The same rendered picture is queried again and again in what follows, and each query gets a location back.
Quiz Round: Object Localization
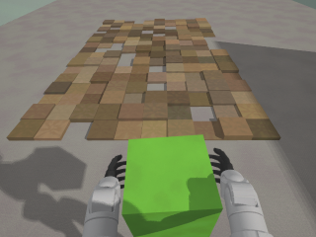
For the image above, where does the robot left forearm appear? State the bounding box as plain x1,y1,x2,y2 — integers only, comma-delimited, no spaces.
82,176,121,237

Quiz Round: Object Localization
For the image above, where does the robot right forearm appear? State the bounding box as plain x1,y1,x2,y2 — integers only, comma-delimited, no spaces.
220,169,274,237

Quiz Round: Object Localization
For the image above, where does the left robot hand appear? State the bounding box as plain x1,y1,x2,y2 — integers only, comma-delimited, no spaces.
105,155,126,189

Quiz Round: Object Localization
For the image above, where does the carton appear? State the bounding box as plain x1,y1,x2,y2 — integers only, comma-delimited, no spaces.
121,134,223,237

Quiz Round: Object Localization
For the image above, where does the right robot hand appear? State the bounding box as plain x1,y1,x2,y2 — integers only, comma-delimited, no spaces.
208,148,234,184

